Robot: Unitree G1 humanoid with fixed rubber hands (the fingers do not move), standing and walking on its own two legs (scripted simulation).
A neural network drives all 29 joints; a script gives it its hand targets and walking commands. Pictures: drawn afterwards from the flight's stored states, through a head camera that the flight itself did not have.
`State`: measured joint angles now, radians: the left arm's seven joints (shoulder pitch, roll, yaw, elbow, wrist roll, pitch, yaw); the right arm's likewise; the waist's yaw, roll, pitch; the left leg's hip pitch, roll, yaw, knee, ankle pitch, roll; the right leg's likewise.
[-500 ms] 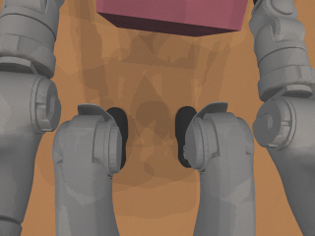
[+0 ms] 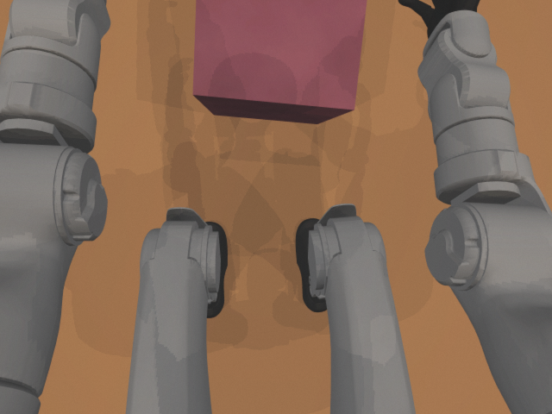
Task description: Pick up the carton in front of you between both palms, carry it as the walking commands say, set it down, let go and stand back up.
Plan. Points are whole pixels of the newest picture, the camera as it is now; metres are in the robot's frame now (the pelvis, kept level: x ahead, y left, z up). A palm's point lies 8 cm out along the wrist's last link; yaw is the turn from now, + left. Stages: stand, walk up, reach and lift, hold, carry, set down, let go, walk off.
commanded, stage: set down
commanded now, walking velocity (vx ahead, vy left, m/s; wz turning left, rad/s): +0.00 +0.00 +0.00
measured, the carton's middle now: (274, 49) +0.55 -0.01 -0.31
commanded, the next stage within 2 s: let go in 0.66 s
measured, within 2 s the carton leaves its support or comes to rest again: neither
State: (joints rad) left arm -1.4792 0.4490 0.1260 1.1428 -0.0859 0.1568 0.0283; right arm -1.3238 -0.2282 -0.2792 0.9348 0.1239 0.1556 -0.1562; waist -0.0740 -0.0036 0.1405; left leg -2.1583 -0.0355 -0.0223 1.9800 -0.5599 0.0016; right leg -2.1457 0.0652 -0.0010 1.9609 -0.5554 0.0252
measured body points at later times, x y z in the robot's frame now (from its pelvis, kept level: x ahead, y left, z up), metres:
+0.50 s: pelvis +0.02 +0.00 +0.13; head +0.35 +0.02 +0.44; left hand +0.60 +0.20 +0.03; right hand +0.55 -0.20 +0.03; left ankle +0.10 +0.11 -0.40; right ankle +0.11 -0.12 -0.40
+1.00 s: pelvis +0.06 +0.00 +0.26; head +0.34 +0.01 +0.62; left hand +0.50 +0.21 +0.13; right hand +0.48 -0.21 +0.14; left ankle +0.10 +0.11 -0.40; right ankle +0.11 -0.12 -0.40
